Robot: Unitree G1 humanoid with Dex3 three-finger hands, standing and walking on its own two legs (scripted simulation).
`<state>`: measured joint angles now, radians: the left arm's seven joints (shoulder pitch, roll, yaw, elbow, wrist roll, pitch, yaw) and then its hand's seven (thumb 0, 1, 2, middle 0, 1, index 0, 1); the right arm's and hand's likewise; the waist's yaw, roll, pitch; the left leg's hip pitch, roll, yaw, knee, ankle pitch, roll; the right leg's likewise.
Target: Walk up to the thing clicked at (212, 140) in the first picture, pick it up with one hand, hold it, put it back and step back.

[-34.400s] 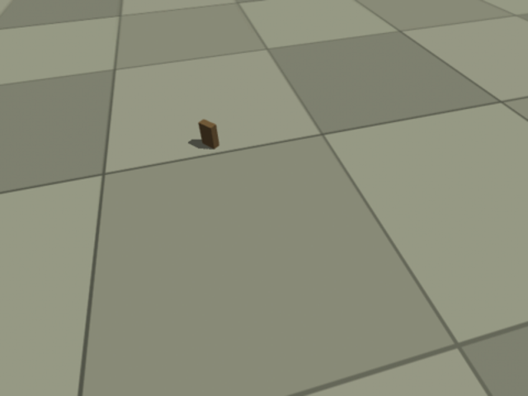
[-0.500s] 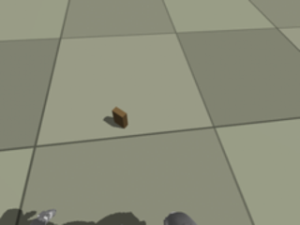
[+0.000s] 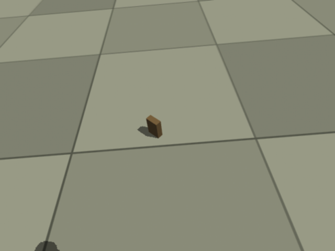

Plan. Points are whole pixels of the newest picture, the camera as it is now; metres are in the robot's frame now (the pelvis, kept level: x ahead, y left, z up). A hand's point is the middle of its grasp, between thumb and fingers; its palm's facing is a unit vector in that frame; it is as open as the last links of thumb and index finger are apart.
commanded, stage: step back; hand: left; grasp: from the side
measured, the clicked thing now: (154, 126) +1.04 +0.19 -0.68
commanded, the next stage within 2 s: stand in 0.88 s
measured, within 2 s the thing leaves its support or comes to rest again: neither
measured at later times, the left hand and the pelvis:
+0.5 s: hand out of the picture +0.07 +0.27 -0.14, palm faces +0.03 -0.93 -0.37, open 7.4 cm; pelvis +0.01 +0.01 +0.01, yaw +0 degrees
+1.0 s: hand out of the picture +0.15 +0.28 -0.12, palm faces -0.01 -0.93 -0.36, open 7.4 cm; pelvis +0.03 +0.02 +0.02, yaw -1 degrees
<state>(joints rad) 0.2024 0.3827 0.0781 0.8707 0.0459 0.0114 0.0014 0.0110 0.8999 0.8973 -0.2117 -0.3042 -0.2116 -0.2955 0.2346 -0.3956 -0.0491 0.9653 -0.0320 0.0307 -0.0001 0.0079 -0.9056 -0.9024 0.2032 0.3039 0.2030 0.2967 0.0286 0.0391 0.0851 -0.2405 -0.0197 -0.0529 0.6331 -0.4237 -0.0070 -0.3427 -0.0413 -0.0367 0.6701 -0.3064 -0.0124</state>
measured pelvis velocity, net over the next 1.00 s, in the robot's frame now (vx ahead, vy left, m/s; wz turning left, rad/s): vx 0.03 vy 0.02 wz -0.02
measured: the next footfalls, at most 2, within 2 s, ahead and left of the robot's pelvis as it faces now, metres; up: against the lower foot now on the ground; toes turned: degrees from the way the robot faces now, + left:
left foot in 0.50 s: +0.08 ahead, +0.15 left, +0.00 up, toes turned +0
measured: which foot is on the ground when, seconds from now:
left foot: down 0.00-0.26, up 0.28-0.48, down 0.50-1.00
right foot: down 0.00-1.00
